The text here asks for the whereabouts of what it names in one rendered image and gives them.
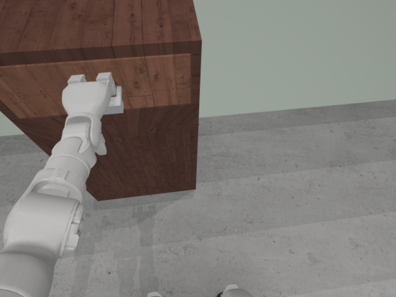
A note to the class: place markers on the robot left forearm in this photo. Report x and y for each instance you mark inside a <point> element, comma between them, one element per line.
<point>68,168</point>

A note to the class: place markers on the handle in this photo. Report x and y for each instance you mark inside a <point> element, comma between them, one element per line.
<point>116,104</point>

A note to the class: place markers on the right robot shin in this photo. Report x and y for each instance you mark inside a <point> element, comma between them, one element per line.
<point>230,287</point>

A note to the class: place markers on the cabinet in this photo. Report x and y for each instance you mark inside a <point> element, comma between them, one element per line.
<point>150,150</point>

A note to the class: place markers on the left robot upper arm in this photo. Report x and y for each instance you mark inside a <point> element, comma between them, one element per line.
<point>44,228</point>

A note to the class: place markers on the left robot hand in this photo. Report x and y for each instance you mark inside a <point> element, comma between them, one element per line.
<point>89,97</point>

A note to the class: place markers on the drawer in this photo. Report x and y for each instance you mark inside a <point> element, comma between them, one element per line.
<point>32,90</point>

